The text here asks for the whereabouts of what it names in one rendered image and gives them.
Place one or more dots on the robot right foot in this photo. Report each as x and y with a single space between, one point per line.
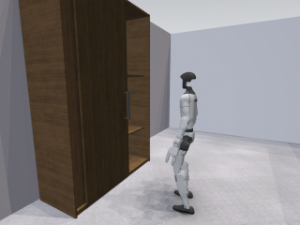
190 195

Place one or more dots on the wardrobe door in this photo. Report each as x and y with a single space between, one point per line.
102 67
74 100

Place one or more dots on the left robot forearm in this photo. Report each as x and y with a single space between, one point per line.
181 131

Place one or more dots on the robot left hand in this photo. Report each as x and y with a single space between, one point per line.
173 150

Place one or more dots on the robot left upper arm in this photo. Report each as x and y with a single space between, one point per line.
185 101

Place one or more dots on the left robot shin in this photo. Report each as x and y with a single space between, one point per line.
182 186

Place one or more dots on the handle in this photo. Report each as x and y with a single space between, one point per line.
128 105

